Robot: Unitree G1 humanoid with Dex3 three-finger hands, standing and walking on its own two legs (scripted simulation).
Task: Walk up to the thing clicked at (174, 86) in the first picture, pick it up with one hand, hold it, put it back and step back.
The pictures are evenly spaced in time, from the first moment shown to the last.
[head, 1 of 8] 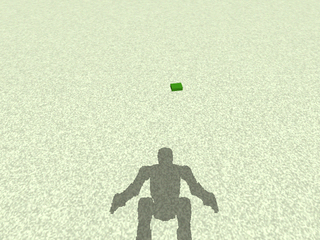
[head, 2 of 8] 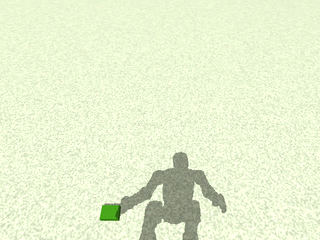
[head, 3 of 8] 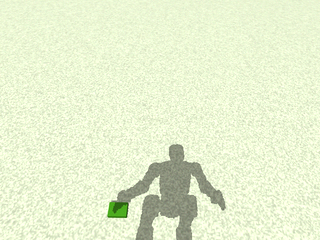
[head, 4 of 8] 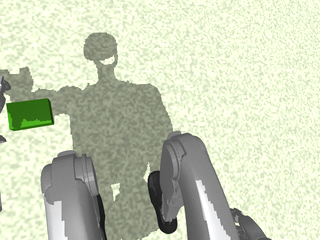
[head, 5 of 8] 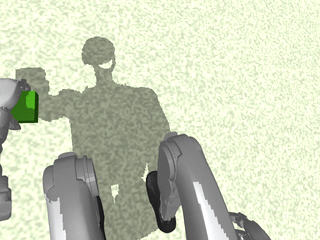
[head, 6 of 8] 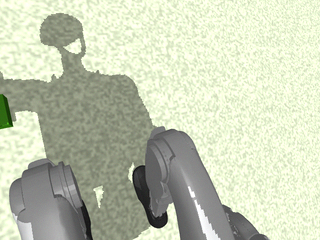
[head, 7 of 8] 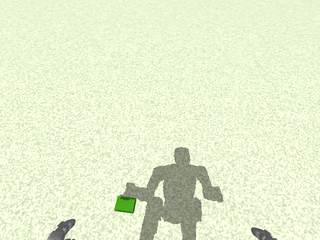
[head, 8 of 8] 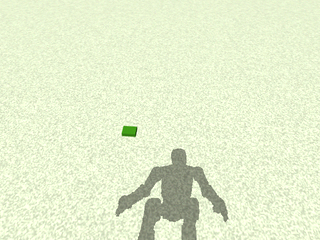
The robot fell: no
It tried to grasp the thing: yes
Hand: left
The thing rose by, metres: 0.68
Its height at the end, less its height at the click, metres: +0.00
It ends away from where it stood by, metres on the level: 0.00
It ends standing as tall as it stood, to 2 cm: yes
